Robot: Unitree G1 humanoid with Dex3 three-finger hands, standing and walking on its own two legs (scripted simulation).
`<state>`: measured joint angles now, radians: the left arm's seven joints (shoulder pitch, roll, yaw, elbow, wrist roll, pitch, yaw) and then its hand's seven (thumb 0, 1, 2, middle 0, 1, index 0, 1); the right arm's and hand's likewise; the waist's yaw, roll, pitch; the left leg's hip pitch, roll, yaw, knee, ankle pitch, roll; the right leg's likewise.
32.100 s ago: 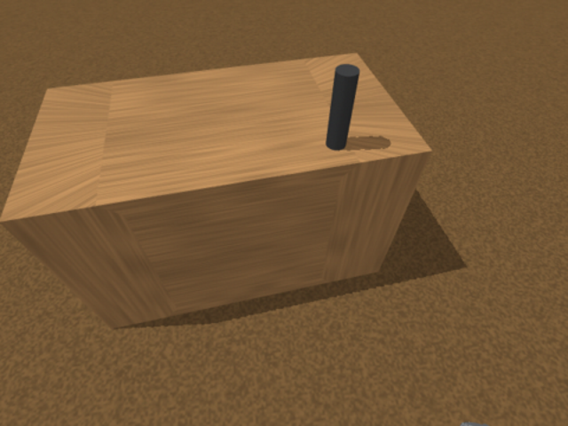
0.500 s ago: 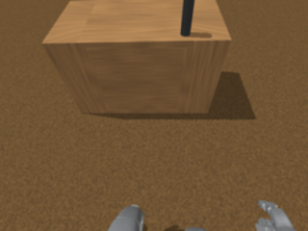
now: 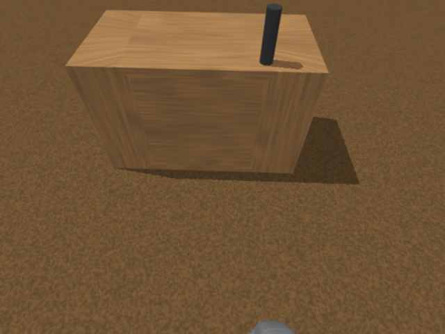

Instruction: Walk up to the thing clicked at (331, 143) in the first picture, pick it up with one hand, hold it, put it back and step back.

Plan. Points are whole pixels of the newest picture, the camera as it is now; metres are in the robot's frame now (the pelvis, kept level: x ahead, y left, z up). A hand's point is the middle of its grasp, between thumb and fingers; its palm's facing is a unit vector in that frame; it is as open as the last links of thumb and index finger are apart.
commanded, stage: step back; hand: right
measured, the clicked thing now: (270, 36) +1.09 -0.20 -0.01
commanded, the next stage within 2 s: stand in 0.54 s
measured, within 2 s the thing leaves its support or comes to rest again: neither
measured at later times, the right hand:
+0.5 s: hand (344, 333) +0.13 -0.24 -0.15, palm faces -0.06 +0.92 -0.38, open 7.4 cm
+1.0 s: hand (341, 320) +0.15 -0.23 -0.13, palm faces -0.02 +0.94 -0.33, open 7.4 cm
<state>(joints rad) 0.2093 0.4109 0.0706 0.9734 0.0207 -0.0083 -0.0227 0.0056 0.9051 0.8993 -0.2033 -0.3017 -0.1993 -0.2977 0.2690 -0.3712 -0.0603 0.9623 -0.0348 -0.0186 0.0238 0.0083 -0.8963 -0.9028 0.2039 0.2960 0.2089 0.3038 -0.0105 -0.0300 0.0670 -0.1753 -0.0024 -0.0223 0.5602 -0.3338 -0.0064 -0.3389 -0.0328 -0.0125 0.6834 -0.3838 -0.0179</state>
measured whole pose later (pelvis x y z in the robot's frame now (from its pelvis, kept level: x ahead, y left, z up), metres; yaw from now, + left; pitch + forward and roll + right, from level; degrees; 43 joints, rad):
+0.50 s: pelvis +0.05 +0.02 +0.00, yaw +1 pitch -2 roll +0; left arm 0.10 0.38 0.04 1.02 0.00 0.00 0.01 0.00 0.90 0.90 -0.20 -0.30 -0.20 -0.30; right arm 0.14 -0.34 -0.03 1.06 -0.02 -0.01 0.00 0.01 -0.90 -0.90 0.20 0.30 0.21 0.30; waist 0.02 -0.02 0.09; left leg -0.27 0.02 -0.01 0.62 -0.31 -0.01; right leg -0.25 -0.04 -0.03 0.60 -0.31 0.02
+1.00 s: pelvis +0.05 +0.02 +0.02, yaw +1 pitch -3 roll +0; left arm 0.09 0.35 0.00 1.14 0.01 -0.02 -0.01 0.00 0.90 0.90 -0.20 -0.30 -0.20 -0.30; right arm 0.06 -0.35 -0.02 1.12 0.00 -0.02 0.02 0.01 -0.90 -0.90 0.20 0.30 0.21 0.30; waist 0.00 0.00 0.07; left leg -0.12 0.02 0.01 0.34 -0.17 -0.01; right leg -0.11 -0.03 -0.02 0.33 -0.17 0.03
